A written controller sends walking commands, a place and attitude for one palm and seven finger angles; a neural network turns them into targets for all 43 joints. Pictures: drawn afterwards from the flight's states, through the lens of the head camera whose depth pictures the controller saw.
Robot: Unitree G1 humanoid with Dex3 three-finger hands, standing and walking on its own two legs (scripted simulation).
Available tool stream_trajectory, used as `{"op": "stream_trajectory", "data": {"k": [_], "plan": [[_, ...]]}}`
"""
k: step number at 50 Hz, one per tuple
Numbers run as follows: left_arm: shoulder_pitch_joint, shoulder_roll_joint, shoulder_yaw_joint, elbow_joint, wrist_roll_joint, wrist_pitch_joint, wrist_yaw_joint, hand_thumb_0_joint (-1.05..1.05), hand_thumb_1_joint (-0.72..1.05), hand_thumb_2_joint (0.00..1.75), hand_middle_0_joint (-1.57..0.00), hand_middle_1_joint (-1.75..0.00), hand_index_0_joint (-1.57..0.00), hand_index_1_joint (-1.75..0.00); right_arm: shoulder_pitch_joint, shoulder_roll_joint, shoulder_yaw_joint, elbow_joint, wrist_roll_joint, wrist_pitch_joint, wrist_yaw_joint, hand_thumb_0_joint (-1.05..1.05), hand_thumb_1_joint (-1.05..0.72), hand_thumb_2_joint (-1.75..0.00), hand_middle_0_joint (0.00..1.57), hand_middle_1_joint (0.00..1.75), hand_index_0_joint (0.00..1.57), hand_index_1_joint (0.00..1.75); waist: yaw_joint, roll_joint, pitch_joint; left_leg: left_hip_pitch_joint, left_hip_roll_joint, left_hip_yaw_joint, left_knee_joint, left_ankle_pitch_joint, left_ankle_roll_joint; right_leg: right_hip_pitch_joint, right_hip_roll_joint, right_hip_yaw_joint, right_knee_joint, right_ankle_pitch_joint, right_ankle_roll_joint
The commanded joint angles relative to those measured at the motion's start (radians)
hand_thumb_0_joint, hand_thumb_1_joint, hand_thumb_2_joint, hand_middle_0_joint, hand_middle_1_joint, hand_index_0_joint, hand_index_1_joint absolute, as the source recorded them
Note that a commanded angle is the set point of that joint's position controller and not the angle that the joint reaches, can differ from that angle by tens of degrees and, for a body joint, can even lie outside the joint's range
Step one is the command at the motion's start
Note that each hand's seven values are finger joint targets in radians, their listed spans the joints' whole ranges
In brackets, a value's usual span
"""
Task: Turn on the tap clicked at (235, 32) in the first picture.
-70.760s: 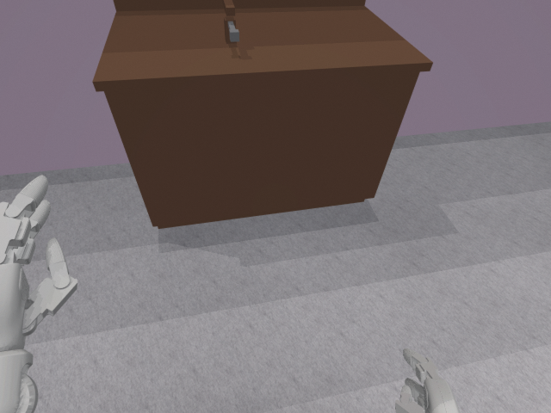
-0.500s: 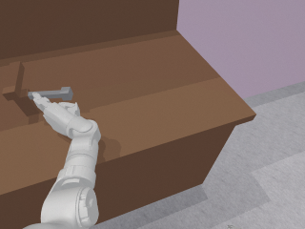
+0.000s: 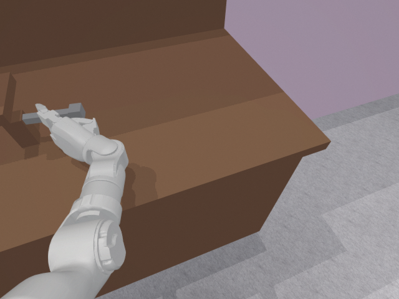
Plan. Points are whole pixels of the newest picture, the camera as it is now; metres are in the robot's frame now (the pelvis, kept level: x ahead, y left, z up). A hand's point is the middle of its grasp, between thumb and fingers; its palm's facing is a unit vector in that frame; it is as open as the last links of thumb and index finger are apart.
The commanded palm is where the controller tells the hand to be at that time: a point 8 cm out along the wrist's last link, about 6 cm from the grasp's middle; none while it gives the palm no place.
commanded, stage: push the lever round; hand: left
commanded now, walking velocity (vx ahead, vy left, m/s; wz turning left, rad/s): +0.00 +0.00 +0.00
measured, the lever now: (77, 112) +0.49 +0.25 +0.11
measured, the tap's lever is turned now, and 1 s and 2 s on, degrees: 81 86 83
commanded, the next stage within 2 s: lift the hand up off the lever in 0.02 s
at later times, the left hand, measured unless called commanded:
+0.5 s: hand (94, 119) +0.47 +0.21 +0.11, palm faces +0.83 -0.55 -0.09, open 7.7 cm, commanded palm +0.41 +0.23 +0.12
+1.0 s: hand (91, 114) +0.47 +0.22 +0.12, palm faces +0.83 -0.55 -0.10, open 7.8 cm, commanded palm +0.41 +0.23 +0.14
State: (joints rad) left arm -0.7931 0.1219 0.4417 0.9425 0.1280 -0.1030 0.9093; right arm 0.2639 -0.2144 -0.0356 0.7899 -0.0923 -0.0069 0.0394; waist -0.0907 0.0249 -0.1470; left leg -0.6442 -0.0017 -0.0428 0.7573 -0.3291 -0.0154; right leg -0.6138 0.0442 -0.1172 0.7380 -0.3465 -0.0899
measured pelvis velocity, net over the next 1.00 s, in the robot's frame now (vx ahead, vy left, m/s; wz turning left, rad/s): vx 0.02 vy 0.01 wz -0.01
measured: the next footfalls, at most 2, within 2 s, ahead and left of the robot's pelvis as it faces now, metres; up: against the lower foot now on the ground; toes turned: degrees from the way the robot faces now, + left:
none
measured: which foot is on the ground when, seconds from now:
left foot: down 0.00-1.00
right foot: down 0.00-1.00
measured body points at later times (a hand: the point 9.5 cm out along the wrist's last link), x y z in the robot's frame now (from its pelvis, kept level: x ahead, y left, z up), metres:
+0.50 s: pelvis +0.01 +0.00 +0.00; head +0.05 +0.00 +0.45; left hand +0.42 +0.24 +0.11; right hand +0.06 -0.25 -0.13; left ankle +0.02 +0.13 -0.71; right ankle +0.01 -0.06 -0.71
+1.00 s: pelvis +0.02 +0.01 +0.01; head +0.05 +0.00 +0.46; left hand +0.42 +0.24 +0.13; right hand +0.10 -0.24 -0.12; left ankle +0.02 +0.13 -0.71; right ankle +0.01 -0.06 -0.71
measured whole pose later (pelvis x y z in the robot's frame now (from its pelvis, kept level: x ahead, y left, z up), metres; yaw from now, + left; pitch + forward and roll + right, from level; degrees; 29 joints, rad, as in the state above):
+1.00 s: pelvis +0.02 +0.01 +0.01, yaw -1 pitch +11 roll +0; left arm -0.76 0.09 0.45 0.84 0.11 0.00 0.88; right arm 0.25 -0.21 -0.03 0.78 -0.09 -0.01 0.04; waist -0.08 0.03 -0.14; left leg -0.54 0.00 -0.03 0.68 -0.33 -0.01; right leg -0.51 0.05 -0.10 0.66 -0.34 -0.08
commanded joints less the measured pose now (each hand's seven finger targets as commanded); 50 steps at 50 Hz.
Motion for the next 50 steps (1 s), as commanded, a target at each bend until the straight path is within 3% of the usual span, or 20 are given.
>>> {"op": "stream_trajectory", "data": {"k": [1,2,3,6,7,9,11,13,21,22,24,26,27,28,35,38,41,44,47,50], "plan": [[-0.481,0.202,-0.029,-0.171,0.046,-0.05,0.002,0.0,0.9,0.9,-0.15,-0.15,-0.15,-0.15,0.032,-0.134,-0.042,-0.095,-0.002,-0.024,-0.003,0.0,-0.9,-0.9,0.2,0.3,0.2,0.3,-0.023,-0.027,-0.317,0.107,-0.015,0.022,-0.048,0.148,0.047,0.204,-0.053,0.102,-0.13,0.244,0.089],[-0.469,0.244,0.01,-0.157,0.049,-0.051,0.004,0.0,0.9,0.9,-0.15,-0.15,-0.15,-0.15,0.036,-0.14,-0.046,-0.09,-0.003,-0.021,-0.005,0.0,-0.9,-0.9,0.2,0.3,0.2,0.3,-0.015,-0.029,-0.322,0.101,-0.015,0.019,-0.046,0.15,0.049,0.209,-0.053,0.104,-0.128,0.25,0.089],[-0.488,0.213,-0.021,-0.159,0.047,-0.052,0.0,0.0,0.9,0.9,-0.15,-0.15,-0.15,-0.15,0.041,-0.137,-0.043,-0.094,-0.002,-0.019,-0.003,0.0,-0.9,-0.9,0.2,0.3,0.2,0.3,-0.026,-0.028,-0.325,0.103,-0.015,0.02,-0.048,0.156,0.049,0.209,-0.053,0.102,-0.124,0.259,0.09],[-0.519,0.219,-0.017,-0.144,0.049,-0.057,0.001,0.0,0.9,0.9,-0.15,-0.15,-0.15,-0.15,0.055,-0.139,-0.044,-0.091,-0.006,-0.021,0.001,0.0,-0.9,-0.9,0.2,0.3,0.2,0.3,-0.035,-0.015,-0.324,0.109,-0.013,0.023,-0.043,0.157,0.049,0.194,-0.05,0.102,-0.126,0.258,0.092],[-0.492,0.244,0.009,-0.143,0.051,-0.059,0.0,0.0,0.9,0.9,-0.15,-0.15,-0.15,-0.15,0.062,-0.141,-0.048,-0.089,-0.006,-0.018,0.001,0.0,-0.9,-0.9,0.2,0.3,0.2,0.3,-0.02,-0.015,-0.328,0.108,-0.013,0.015,-0.048,0.165,0.048,0.2,-0.045,0.095,-0.12,0.252,0.085],[-0.499,0.244,0.006,-0.163,0.046,-0.063,0.002,0.0,0.9,0.9,-0.15,-0.15,-0.15,-0.15,0.067,-0.141,-0.047,-0.095,-0.006,-0.017,0.004,0.0,-0.9,-0.9,0.2,0.3,0.2,0.3,-0.024,-0.012,-0.359,0.13,-0.012,0.02,-0.047,0.189,0.049,0.218,-0.045,0.096,-0.119,0.282,0.088],[-0.476,0.239,0.005,-0.167,0.045,-0.058,0.002,0.0,0.9,0.9,-0.15,-0.15,-0.15,-0.15,0.066,-0.14,-0.048,-0.1,-0.004,-0.016,0.005,0.0,-0.9,-0.9,0.2,0.3,0.2,0.3,-0.023,-0.039,-0.349,0.119,-0.012,0.025,-0.048,0.184,0.05,0.235,-0.046,0.1,-0.127,0.296,0.092],[-0.505,0.235,-0.006,-0.176,0.047,-0.057,-0.001,0.0,0.9,0.9,-0.15,-0.15,-0.15,-0.15,0.065,-0.141,-0.046,-0.096,-0.004,-0.016,0.004,0.0,-0.9,-0.9,0.2,0.3,0.2,0.3,-0.028,-0.016,-0.327,0.129,-0.011,0.021,-0.06,0.186,0.05,0.221,-0.043,0.095,-0.128,0.277,0.087],[-0.477,0.26,0.01,-0.233,0.042,-0.054,-0.005,0.0,0.9,0.9,-0.15,-0.15,-0.15,-0.15,0.051,-0.138,-0.046,-0.106,-0.001,-0.025,0.003,0.0,-0.9,-0.9,0.2,0.3,0.2,0.3,-0.012,-0.038,-0.326,0.127,-0.014,0.032,-0.076,0.168,0.052,0.273,-0.046,0.106,-0.153,0.288,0.094],[-0.458,0.295,0.043,-0.231,0.045,-0.049,-0.004,0.0,0.9,0.9,-0.15,-0.15,-0.15,-0.15,0.047,-0.141,-0.047,-0.104,-0.002,-0.024,0.0,0.0,-0.9,-0.9,0.2,0.3,0.2,0.3,0.001,-0.013,-0.323,0.128,-0.014,0.029,-0.08,0.17,0.051,0.275,-0.044,0.106,-0.152,0.283,0.089],[-0.488,0.267,0.007,-0.258,0.045,-0.048,-0.008,0.0,0.9,0.9,-0.15,-0.15,-0.15,-0.15,0.046,-0.136,-0.045,-0.106,0.0,-0.024,0.001,0.0,-0.9,-0.9,0.2,0.3,0.2,0.3,-0.012,-0.005,-0.321,0.146,-0.012,0.031,-0.082,0.183,0.051,0.274,-0.045,0.104,-0.153,0.29,0.089],[-0.459,0.245,-0.002,-0.272,0.044,-0.041,-0.009,0.0,0.9,0.9,-0.15,-0.15,-0.15,-0.15,0.039,-0.134,-0.045,-0.111,-0.001,-0.029,0.004,0.0,-0.9,-0.9,0.2,0.3,0.2,0.3,-0.004,0.008,-0.325,0.163,-0.011,0.033,-0.085,0.196,0.049,0.274,-0.042,0.099,-0.153,0.296,0.086],[-0.457,0.271,0.018,-0.28,0.047,-0.038,-0.007,0.0,0.9,0.9,-0.15,-0.15,-0.15,-0.15,0.036,-0.138,-0.047,-0.107,-0.001,-0.028,0.002,0.0,-0.9,-0.9,0.2,0.3,0.2,0.3,0.001,0.015,-0.329,0.168,-0.012,0.029,-0.086,0.202,0.049,0.275,-0.04,0.096,-0.151,0.293,0.082],[-0.466,0.239,-0.012,-0.293,0.047,-0.036,-0.009,0.0,0.9,0.9,-0.15,-0.15,-0.15,-0.15,0.035,-0.133,-0.045,-0.11,0.0,-0.028,0.004,0.0,-0.9,-0.9,0.2,0.3,0.2,0.3,-0.005,0.021,-0.325,0.18,-0.01,0.029,-0.089,0.214,0.048,0.27,-0.039,0.092,-0.148,0.299,0.08],[-0.485,0.161,-0.075,-0.282,0.024,0.0,-0.02,0.0,0.9,0.9,-0.15,-0.15,-0.15,-0.15,0.015,-0.135,-0.043,-0.104,0.004,-0.039,0.002,0.0,-0.9,-0.9,0.2,0.3,0.2,0.3,-0.023,-0.023,-0.276,0.197,-0.01,0.023,-0.106,0.188,0.044,0.241,-0.035,0.082,-0.171,0.245,0.08],[-0.465,0.18,-0.052,-0.319,0.017,0.002,-0.019,0.0,0.9,0.9,-0.15,-0.15,-0.15,-0.15,0.011,-0.133,-0.044,-0.106,0.006,-0.041,0.0,0.0,-0.9,-0.9,0.2,0.3,0.2,0.3,-0.002,0.004,-0.313,0.224,-0.012,0.026,-0.108,0.227,0.043,0.269,-0.034,0.083,-0.166,0.285,0.076],[-0.471,0.183,-0.052,-0.316,0.02,0.017,-0.017,0.0,0.9,0.9,-0.15,-0.15,-0.15,-0.15,0.008,-0.132,-0.042,-0.103,0.005,-0.04,-0.001,0.0,-0.9,-0.9,0.2,0.3,0.2,0.3,-0.005,-0.025,-0.313,0.216,-0.013,0.028,-0.106,0.232,0.042,0.285,-0.04,0.086,-0.169,0.308,0.082],[-0.494,0.189,-0.053,-0.33,0.024,0.028,-0.017,0.0,0.9,0.9,-0.15,-0.15,-0.15,-0.15,0.003,-0.131,-0.041,-0.103,0.004,-0.038,-0.003,0.0,-0.9,-0.9,0.2,0.3,0.2,0.3,-0.004,-0.006,-0.306,0.226,-0.012,0.029,-0.109,0.246,0.042,0.283,-0.041,0.085,-0.168,0.32,0.081],[-0.458,0.236,-0.006,-0.341,0.028,0.041,-0.015,0.0,0.9,0.9,-0.15,-0.15,-0.15,-0.15,-0.001,-0.133,-0.044,-0.106,0.004,-0.034,-0.008,0.0,-0.9,-0.9,0.2,0.3,0.2,0.3,0.017,-0.018,-0.326,0.225,-0.013,0.026,-0.112,0.268,0.041,0.316,-0.042,0.086,-0.166,0.354,0.08],[-0.451,0.208,-0.032,-0.396,0.027,0.05,-0.02,0.0,0.9,0.9,-0.15,-0.15,-0.15,-0.15,-0.004,-0.125,-0.044,-0.116,0.007,-0.032,-0.008,0.0,-0.9,-0.9,0.2,0.3,0.2,0.3,0.017,-0.01,-0.356,0.252,-0.01,0.034,-0.108,0.313,0.038,0.342,-0.045,0.086,-0.158,0.417,0.082]]}}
